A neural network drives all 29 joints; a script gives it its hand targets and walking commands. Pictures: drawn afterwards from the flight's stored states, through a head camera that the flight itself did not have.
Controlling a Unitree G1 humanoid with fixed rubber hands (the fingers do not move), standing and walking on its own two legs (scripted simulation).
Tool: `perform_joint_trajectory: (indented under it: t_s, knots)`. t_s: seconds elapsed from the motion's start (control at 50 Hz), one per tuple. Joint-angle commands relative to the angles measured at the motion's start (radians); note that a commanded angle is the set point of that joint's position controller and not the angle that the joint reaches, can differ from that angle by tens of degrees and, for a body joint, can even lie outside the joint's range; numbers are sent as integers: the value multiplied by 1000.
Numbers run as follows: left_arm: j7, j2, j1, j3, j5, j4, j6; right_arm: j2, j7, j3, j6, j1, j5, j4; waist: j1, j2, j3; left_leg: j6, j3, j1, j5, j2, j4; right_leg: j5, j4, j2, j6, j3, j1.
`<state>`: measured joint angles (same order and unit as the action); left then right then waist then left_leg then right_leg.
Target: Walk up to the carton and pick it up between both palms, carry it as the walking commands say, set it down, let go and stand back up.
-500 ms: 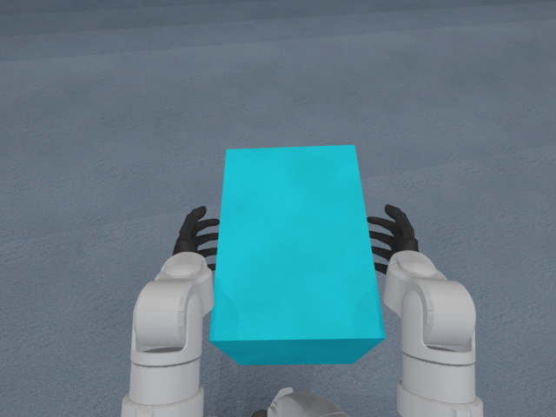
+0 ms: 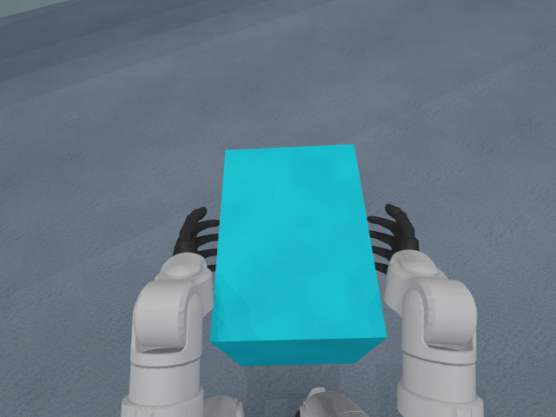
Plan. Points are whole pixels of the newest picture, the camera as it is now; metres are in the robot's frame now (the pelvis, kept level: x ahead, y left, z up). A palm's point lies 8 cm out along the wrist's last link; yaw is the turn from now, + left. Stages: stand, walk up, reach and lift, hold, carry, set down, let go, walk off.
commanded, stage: carry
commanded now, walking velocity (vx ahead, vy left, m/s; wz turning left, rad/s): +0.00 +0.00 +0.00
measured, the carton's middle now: (293, 263) +0.34 -0.02 -0.02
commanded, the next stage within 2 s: none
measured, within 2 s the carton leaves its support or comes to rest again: neither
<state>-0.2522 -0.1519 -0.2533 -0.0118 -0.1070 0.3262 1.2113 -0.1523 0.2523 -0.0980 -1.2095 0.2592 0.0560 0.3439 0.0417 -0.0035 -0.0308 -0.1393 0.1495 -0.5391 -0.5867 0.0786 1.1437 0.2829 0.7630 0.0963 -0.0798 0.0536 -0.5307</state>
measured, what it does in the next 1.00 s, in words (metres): steps to the right: left foot, then right foot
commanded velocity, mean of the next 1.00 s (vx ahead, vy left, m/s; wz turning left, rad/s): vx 0.00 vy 0.00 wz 0.00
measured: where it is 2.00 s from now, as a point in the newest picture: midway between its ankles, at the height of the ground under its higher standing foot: outside the picture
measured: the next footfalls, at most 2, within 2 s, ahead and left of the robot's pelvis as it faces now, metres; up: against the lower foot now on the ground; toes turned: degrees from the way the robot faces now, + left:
left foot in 0.22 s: +0.03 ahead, +0.07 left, +0.00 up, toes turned +6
right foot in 0.36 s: +0.05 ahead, -0.17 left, +0.00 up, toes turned -1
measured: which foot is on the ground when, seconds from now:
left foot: up 0.00-0.20, down 0.22-0.38, up 0.40-0.72, down 0.74-1.00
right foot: down 0.00-0.22, up 0.24-0.34, down 0.36-1.00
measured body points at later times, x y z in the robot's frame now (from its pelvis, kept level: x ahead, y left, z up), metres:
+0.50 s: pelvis -0.02 -0.11 +0.02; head -0.02 -0.14 +0.47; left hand +0.28 -0.01 +0.11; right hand +0.26 -0.29 +0.10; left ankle -0.02 +0.03 -0.69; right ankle +0.01 -0.17 -0.71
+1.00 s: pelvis -0.09 -0.12 +0.02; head -0.12 -0.12 +0.47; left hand +0.21 -0.03 +0.12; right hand +0.18 -0.30 +0.12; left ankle -0.10 -0.03 -0.71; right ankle +0.01 -0.17 -0.71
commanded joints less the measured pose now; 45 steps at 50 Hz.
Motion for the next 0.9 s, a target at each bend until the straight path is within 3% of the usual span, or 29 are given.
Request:
perform_joint_trajectory:
  t_s: [0.0,0.08,0.1,0.12,0.14,0.16,0.18,0.2,0.22,0.24,0.26,0.28,0.3,0.32,0.34,0.36,0.38,0.42,0.46,0.52,0.62,0.68,0.72,0.74,0.76,0.78,0.8,0.84,0.88]
  knots:
    - [220,-1017,-323,440,294,171,-84,-1050,-239,667,52,501,-384,192,-47,-153,558,45,-107,-56,83,-29,-7,-577,-363,-305,68,373,552]
    - [212,-990,-332,441,287,171,-78,-1016,-235,644,45,457,-367,163,-36,-168,527,61,-59,60,94,-87,-174,-524,-463,-261,163,334,514]
    - [210,-983,-331,438,283,168,-77,-1006,-232,639,44,448,-362,162,-33,-190,519,63,-29,105,84,-105,-243,-589,-483,-244,214,310,506]
    - [209,-982,-329,432,279,170,-75,-1005,-230,641,43,445,-364,173,-25,-232,519,71,20,200,60,-125,-351,-694,-494,-217,301,255,469]
    - [207,-971,-339,429,270,179,-72,-999,-230,642,43,430,-369,181,-2,-269,512,96,81,364,41,-142,-521,-846,-463,-168,433,173,379]
    - [205,-964,-360,432,270,191,-68,-986,-227,629,45,416,-374,203,44,-265,521,189,137,565,108,-106,-788,-980,-264,-45,606,40,276]
    - [203,-967,-373,450,279,205,-70,-981,-226,609,49,407,-376,202,66,31,591,315,-59,707,290,119,-946,-667,212,69,646,-45,175]
    - [198,-968,-382,482,306,224,-76,-992,-230,592,51,424,-363,177,26,408,649,418,-403,571,586,379,-775,305,617,-22,337,145,116]
    - [201,-956,-389,493,315,233,-76,-998,-236,595,51,386,-344,164,-1,233,517,406,-335,392,717,357,-761,356,609,-81,186,171,43]
    - [196,-960,-342,475,294,175,-65,-986,-238,609,35,399,-341,141,-35,41,427,317,-207,304,669,277,-746,269,499,-114,111,146,94]
    - [195,-974,-332,470,294,174,-64,-972,-241,623,32,445,-346,179,-50,58,437,280,-140,332,612,271,-710,142,281,-105,92,51,93]
    - [200,-948,-349,469,296,178,-54,-962,-246,632,29,490,-353,173,-70,159,436,229,-85,348,655,234,-601,103,-17,-169,88,53,143]
    - [199,-931,-328,462,281,120,-32,-941,-243,608,15,450,-335,104,-65,180,433,209,-37,371,652,165,-501,59,-231,-109,99,5,179]
    - [195,-916,-343,469,274,126,-25,-928,-236,578,9,398,-321,61,-65,118,450,176,-15,327,571,123,-452,-148,-363,-107,121,58,307]
    - [195,-909,-341,457,273,110,-21,-924,-225,563,3,372,-310,37,-48,-93,465,134,-13,203,276,50,-354,-565,-383,-253,102,263,446]
    - [200,-910,-342,459,282,86,-20,-918,-218,561,-7,374,-294,27,-36,-259,448,90,-25,99,34,-29,-307,-847,-335,-357,62,372,495]
    - [204,-917,-334,456,286,56,-14,-911,-211,554,-12,387,-282,20,-36,-255,431,86,-54,108,1,-39,-305,-889,-303,-363,39,326,462]
    - [219,-946,-346,444,300,52,-16,-955,-210,584,1,428,-295,58,-34,-175,408,87,-57,112,31,-92,-301,-780,-409,-339,101,325,441]
    - [228,-961,-377,437,307,72,-32,-987,-210,622,14,503,-321,111,-34,-191,411,91,-55,103,69,-121,-310,-705,-453,-310,163,322,478]
    - [231,-985,-386,428,319,103,-48,-1026,-208,632,22,503,-332,129,-35,-218,485,100,-46,140,122,-126,-373,-706,-456,-282,195,257,569]
    - [229,-990,-391,446,335,171,-64,-1035,-206,635,38,492,-347,173,-43,-182,549,132,27,302,191,-145,-623,-636,-471,-233,260,165,592]
    - [221,-969,-390,452,326,174,-58,-1020,-213,616,32,440,-351,157,-18,-171,573,196,30,524,293,-66,-787,-607,-383,-173,340,105,457]
    - [218,-968,-409,473,319,167,-50,-1015,-221,600,28,415,-347,129,-9,-66,535,252,-59,574,274,12,-821,-425,-343,-112,354,82,344]
    - [216,-971,-400,480,308,145,-45,-1007,-224,593,25,403,-341,102,-14,16,492,286,-140,536,259,79,-870,-299,-302,-82,346,67,315]
    - [215,-977,-402,485,307,138,-42,-1001,-228,581,23,401,-334,84,-23,120,461,319,-201,450,256,143,-883,-179,-222,-60,302,46,331]
    - [212,-975,-413,494,307,140,-39,-997,-233,578,23,430,-336,83,-30,212,444,344,-241,340,281,199,-825,-65,-120,-83,224,83,347]
    - [209,-966,-421,502,303,133,-38,-991,-239,577,19,444,-332,58,-41,210,437,320,-207,253,268,167,-769,10,-143,-107,150,108,377]
    - [206,-961,-423,494,290,109,-29,-986,-242,566,14,434,-314,6,-56,87,390,227,-103,247,139,44,-688,-13,-390,-160,130,179,337]
    - [208,-937,-401,484,285,79,-20,-960,-236,553,8,415,-288,-11,-53,-22,382,190,-65,284,135,-54,-611,56,-555,-221,142,289,294]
